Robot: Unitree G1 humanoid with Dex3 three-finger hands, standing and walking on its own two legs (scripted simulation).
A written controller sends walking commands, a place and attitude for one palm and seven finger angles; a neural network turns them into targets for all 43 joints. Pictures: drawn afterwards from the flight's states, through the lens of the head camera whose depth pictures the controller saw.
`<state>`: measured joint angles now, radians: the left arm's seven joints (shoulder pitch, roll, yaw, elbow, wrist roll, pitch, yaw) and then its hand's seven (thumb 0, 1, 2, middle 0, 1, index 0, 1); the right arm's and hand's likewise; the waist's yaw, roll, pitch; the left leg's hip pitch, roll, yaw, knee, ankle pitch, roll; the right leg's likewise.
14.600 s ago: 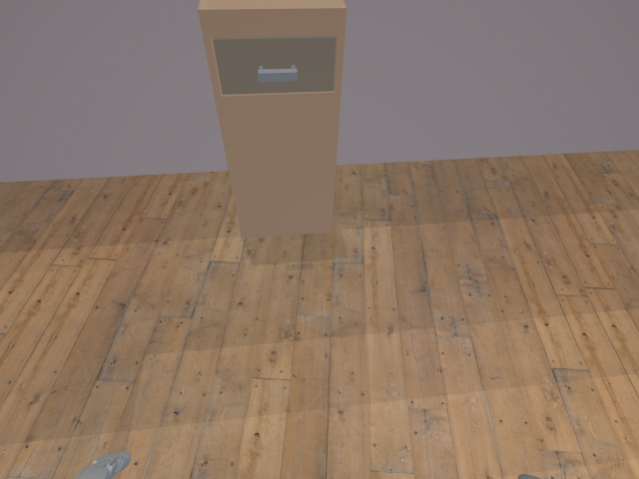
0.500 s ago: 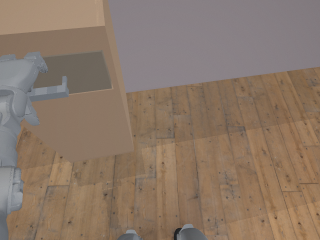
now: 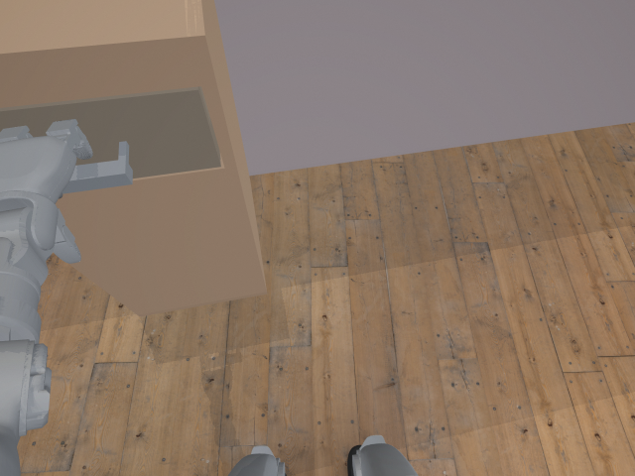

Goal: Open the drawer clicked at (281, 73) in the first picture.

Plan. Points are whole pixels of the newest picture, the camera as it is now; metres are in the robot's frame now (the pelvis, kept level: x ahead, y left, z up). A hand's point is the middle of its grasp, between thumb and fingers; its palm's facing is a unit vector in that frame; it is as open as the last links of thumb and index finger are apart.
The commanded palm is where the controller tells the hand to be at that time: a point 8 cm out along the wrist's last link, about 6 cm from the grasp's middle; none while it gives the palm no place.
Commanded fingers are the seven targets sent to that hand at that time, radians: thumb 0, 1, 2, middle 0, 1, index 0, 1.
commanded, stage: lower the fingers behind the handle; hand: left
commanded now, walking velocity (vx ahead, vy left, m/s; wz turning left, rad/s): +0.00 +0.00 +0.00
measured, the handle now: (88, 165) +0.52 +0.31 +0.01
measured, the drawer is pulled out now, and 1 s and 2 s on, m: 0.00 0.00 0.00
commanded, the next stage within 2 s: lift the fingers back up to retry in 1.06 s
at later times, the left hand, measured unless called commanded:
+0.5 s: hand (69, 195) +0.46 +0.32 +0.02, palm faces -0.08 +0.03 -1.00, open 13.8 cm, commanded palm +0.46 +0.30 +0.05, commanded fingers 0.00 -0.50 0.30 -0.30 -1.20 -0.30 -1.20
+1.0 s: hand (70, 195) +0.46 +0.32 +0.02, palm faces -0.08 +0.05 -1.00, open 13.8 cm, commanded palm +0.46 +0.30 +0.04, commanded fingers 0.00 -0.50 0.30 -0.30 -1.20 -0.30 -1.20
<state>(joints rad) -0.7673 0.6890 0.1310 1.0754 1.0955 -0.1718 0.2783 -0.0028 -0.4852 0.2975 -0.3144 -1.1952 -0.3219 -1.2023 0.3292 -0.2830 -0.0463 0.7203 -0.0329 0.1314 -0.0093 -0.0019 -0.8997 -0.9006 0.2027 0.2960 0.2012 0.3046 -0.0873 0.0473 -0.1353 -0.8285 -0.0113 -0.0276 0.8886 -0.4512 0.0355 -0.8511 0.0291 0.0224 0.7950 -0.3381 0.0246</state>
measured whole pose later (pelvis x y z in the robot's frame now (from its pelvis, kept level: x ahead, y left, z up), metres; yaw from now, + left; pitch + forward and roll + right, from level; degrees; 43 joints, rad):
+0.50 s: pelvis -0.01 -0.01 -0.01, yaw +1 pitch +24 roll -2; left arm -0.85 0.71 0.07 1.14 1.10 -0.15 0.30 0.00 -0.49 0.30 -0.30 -1.26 -0.32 -1.20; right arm 0.34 -0.28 -0.02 0.72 -0.03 0.11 -0.02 0.00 -0.90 -0.90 0.20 0.30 0.20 0.30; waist -0.10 0.05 -0.14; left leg -0.92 -0.01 -0.04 0.96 -0.46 0.03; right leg -0.94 0.03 0.01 0.88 -0.36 0.02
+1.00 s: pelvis -0.03 -0.01 -0.03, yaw +1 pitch +26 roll -2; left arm -0.95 0.76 0.05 1.15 1.09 -0.14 0.25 0.00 -0.49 0.30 -0.27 -1.33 -0.32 -1.20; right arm 0.34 -0.29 -0.01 0.68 0.00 0.07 -0.04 0.00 -0.90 -0.90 0.20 0.30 0.20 0.30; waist -0.12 0.05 -0.14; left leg -1.05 -0.02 -0.05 1.06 -0.47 0.02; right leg -1.07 0.03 0.00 0.98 -0.37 0.01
